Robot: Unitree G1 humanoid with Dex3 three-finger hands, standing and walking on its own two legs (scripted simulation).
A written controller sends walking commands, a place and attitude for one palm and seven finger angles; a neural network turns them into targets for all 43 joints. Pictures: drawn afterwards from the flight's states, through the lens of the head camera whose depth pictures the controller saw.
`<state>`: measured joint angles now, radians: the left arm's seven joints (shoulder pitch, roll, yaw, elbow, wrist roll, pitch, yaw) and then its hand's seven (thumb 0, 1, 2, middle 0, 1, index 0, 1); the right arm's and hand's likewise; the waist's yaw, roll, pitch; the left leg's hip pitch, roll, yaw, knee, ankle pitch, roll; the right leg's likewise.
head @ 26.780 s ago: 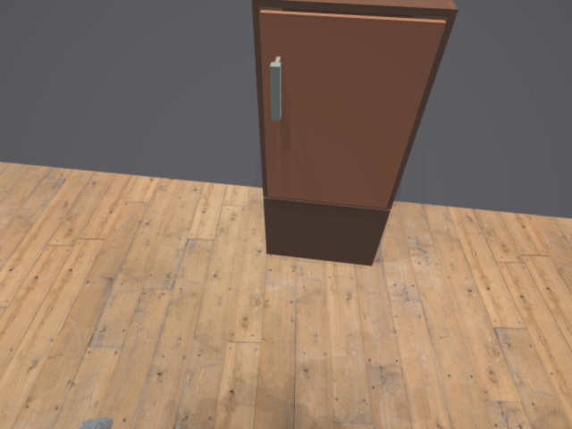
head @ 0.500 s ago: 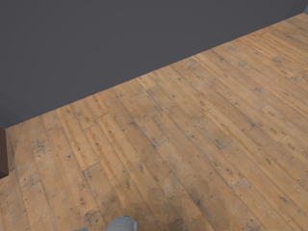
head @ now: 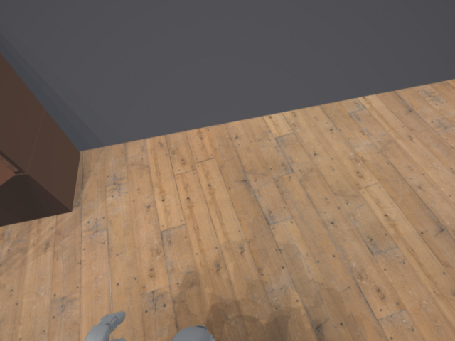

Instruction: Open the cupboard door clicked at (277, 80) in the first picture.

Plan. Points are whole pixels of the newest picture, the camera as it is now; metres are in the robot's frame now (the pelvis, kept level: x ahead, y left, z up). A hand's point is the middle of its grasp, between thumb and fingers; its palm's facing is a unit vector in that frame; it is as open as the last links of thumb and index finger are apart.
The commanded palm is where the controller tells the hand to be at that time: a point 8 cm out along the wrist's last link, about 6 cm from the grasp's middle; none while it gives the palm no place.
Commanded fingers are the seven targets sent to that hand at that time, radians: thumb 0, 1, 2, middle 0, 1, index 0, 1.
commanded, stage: turn to face it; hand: left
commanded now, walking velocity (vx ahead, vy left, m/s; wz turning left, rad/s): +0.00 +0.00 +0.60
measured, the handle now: out of the picture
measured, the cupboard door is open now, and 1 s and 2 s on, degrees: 43 43 43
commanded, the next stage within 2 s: take the last steps up to it in 1.52 s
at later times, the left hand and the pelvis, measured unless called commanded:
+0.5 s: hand out of the picture -0.01 +0.24 -0.17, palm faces +0.36 -0.89 -0.27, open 7.4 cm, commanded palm none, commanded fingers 0.00 0.90 0.90 -0.20 -0.30 -0.20 -0.30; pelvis +0.01 +0.01 +0.00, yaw +19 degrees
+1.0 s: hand out of the picture +0.00 +0.16 -0.14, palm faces +0.59 -0.76 -0.25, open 7.3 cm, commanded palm none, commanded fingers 0.00 0.90 0.90 -0.20 -0.30 -0.20 -0.30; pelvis +0.05 -0.03 +0.01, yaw +38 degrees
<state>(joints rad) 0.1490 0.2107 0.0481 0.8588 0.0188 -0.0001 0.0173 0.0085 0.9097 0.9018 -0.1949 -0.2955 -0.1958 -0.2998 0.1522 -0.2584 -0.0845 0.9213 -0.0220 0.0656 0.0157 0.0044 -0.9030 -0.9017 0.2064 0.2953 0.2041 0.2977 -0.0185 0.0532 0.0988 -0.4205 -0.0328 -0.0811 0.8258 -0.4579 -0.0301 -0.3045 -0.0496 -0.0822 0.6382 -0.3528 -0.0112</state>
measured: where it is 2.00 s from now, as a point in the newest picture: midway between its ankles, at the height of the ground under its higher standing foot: outside the picture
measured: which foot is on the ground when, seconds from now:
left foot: up 0.00-0.34, down 0.36-0.74, up 0.76-1.00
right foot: down 0.00-0.36, up 0.38-0.72, down 0.74-1.00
